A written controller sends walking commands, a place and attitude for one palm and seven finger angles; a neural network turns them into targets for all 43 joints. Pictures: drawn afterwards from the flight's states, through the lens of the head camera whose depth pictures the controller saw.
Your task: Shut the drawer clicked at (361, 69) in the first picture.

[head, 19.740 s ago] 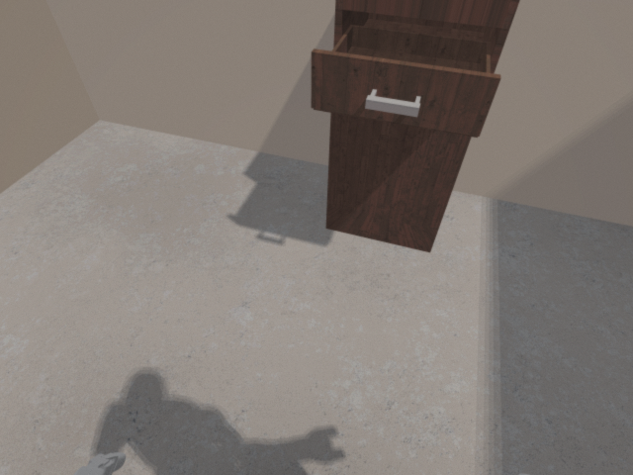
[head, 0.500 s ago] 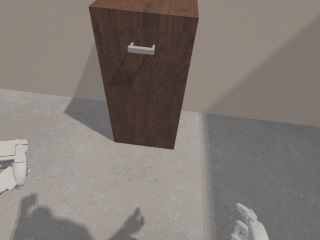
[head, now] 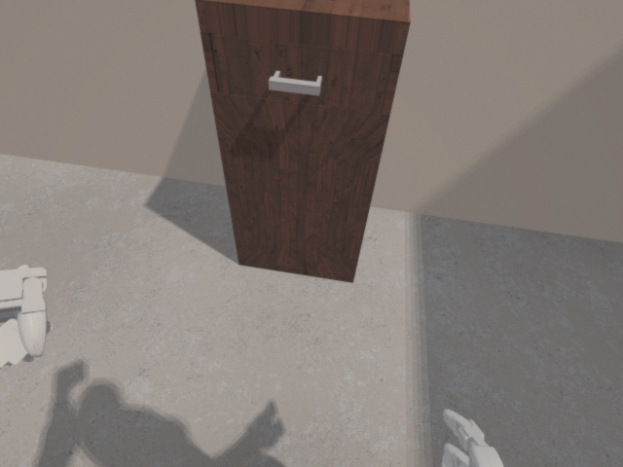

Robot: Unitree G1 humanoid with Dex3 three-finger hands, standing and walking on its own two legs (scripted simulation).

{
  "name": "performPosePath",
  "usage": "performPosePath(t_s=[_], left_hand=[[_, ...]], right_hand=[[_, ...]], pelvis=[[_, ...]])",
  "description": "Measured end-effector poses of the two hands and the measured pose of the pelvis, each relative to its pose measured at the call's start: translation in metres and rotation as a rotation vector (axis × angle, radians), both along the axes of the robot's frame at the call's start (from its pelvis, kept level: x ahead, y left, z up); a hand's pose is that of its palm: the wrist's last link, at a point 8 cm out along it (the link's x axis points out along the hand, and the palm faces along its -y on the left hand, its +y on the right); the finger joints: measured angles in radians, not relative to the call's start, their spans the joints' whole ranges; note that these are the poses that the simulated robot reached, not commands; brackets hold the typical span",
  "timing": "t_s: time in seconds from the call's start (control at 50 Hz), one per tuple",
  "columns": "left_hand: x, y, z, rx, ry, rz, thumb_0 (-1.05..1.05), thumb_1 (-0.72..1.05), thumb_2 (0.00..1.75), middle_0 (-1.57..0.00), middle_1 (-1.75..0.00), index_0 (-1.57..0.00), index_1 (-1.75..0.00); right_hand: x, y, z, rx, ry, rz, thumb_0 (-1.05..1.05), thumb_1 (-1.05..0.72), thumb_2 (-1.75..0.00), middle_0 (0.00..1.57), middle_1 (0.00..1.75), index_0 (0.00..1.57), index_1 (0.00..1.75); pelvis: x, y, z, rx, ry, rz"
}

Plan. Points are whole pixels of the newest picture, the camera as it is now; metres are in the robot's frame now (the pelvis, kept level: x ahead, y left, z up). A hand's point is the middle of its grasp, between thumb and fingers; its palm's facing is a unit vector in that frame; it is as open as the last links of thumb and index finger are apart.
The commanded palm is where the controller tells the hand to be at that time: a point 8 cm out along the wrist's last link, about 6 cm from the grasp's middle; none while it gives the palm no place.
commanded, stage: let the arm hang, fingers relaxed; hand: left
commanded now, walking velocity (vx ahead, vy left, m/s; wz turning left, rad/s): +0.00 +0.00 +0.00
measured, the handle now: (296, 81) +0.91 +0.11 +0.06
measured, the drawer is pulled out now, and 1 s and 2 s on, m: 0.00 0.00 0.00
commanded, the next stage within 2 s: look to check the result in 1.08 s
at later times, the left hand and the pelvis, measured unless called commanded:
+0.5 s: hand out of the picture -0.01 +0.20 -0.16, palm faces +0.07 -0.97 -0.23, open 4.7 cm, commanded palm none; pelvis -0.01 +0.00 +0.01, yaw +2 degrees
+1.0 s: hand out of the picture -0.02 +0.15 -0.17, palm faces +0.07 -0.99 -0.13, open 7.3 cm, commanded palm none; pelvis -0.01 +0.00 +0.01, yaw +1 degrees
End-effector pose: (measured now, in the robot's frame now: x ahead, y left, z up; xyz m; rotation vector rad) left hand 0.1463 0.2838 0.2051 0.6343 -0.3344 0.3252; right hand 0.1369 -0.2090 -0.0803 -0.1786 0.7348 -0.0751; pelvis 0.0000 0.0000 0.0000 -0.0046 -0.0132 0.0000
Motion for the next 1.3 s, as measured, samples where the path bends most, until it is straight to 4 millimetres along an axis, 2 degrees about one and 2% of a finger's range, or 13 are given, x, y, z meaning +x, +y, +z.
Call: performPosePath(t_s=[0.04,0.1,0.14,0.18,0.22,0.24,0.3,0.4,0.5,0.6,0.76,0.96,1.3], left_hand=[[0.017,0.007,-0.051,-0.067,0.219,0.036,0.01,0.9,0.9,-1.4,-1.59,-1.4,-1.59],[0.026,0.01,-0.157,-0.259,0.631,0.13,0.0,0.9,0.9,-1.36,-1.56,-1.37,-1.56],[0.013,-0.003,-0.222,-0.377,0.87,0.166,0.01,0.91,0.9,-1.32,-1.52,-1.32,-1.52],[-0.009,-0.026,-0.275,-0.482,1.068,0.168,0.01,0.91,0.9,-1.26,-1.46,-1.26,-1.47],[-0.038,-0.052,-0.314,-0.579,1.23,0.157,0.02,0.91,0.9,-1.2,-1.4,-1.2,-1.4],[-0.049,-0.057,-0.325,-0.615,1.258,0.186,0.02,0.91,0.9,-1.17,-1.39,-1.17,-1.37],[-0.071,-0.046,-0.336,-0.657,1.296,0.261,0.02,0.9,0.9,-1.07,-1.34,-1.06,-1.25],[-0.121,-0.036,-0.342,-0.664,1.461,0.339,0.02,0.91,0.9,-0.88,-1.12,-0.88,-1.05],[-0.165,-0.034,-0.337,-0.663,1.592,0.416,0.01,0.91,0.9,-0.69,-0.87,-0.68,-0.84],[-0.189,-0.041,-0.334,-0.674,1.656,0.452,0.01,0.91,0.9,-0.49,-0.63,-0.49,-0.62],[-0.193,-0.062,-0.338,-0.714,1.675,0.426,0.01,0.91,0.9,-0.27,-0.38,-0.27,-0.38],[-0.179,-0.083,-0.346,-0.749,1.657,0.366,0.01,0.91,0.9,-0.21,-0.31,-0.21,-0.31],[-0.179,-0.08,-0.343,-0.729,1.671,0.401,0.01,0.91,0.9,-0.2,-0.3,-0.2,-0.3]], right_hand=[[0.006,-0.008,-0.019,0.025,0.039,0.009,0.01,-0.9,-0.9,0.21,0.3,0.2,0.3],[0.005,-0.02,-0.04,0.038,0.115,-0.016,0.01,-0.9,-0.9,0.2,0.3,0.2,0.3],[-0.005,-0.026,-0.046,0.023,0.168,-0.031,0.01,-0.9,-0.9,0.2,0.3,0.2,0.3],[-0.02,-0.031,-0.046,-0.004,0.23,-0.045,0.01,-0.9,-0.9,0.2,0.3,0.2,0.3],[-0.039,-0.036,-0.043,-0.039,0.297,-0.058,0.01,-0.9,-0.9,0.2,0.29,0.2,0.3],[-0.049,-0.038,-0.041,-0.057,0.334,-0.063,0.01,-0.9,-0.9,0.2,0.29,0.2,0.3],[-0.078,-0.042,-0.037,-0.097,0.455,-0.064,0.01,-0.91,-0.9,0.2,0.29,0.2,0.3],[-0.112,-0.039,-0.04,-0.094,0.578,-0.092,0.01,-0.9,-0.9,0.2,0.29,0.2,0.3],[-0.131,-0.023,-0.05,-0.039,0.63,-0.107,0.01,-0.91,-0.9,0.2,0.29,0.2,0.3],[-0.141,-0.003,-0.058,0.018,0.656,-0.106,0.01,-0.9,-0.9,0.2,0.29,0.2,0.3],[-0.156,0.012,-0.062,0.054,0.69,-0.122,0.01,-0.91,-0.9,0.2,0.29,0.2,0.3],[-0.171,0.013,-0.06,0.055,0.715,-0.154,0.01,-0.91,-0.9,0.2,0.29,0.2,0.3],[-0.172,0.009,-0.06,0.062,0.735,-0.167,0.01,-0.91,-0.9,0.2,0.29,0.2,0.3]], pelvis=[[-0.002,0.002,-0.004,-0.01,0.012,0.008],[-0.001,0.005,-0.009,-0.003,0.019,0.021],[0.0,0.005,-0.011,0.003,0.009,0.024],[0.001,0.003,-0.011,0.012,-0.006,0.027],[0.0,0.001,-0.009,0.015,-0.017,0.028],[0.0,0.0,-0.008,0.011,-0.019,0.032],[-0.003,-0.005,-0.003,-0.007,-0.021,0.047],[-0.005,-0.002,0.004,-0.022,-0.017,0.05],[-0.005,0.003,0.008,-0.017,-0.023,0.04],[-0.006,0.006,0.01,-0.01,-0.032,0.03],[-0.007,0.007,0.01,-0.003,-0.04,0.021],[-0.008,0.004,0.01,-0.001,-0.037,0.018],[-0.003,-0.001,0.01,-0.001,-0.028,0.015]])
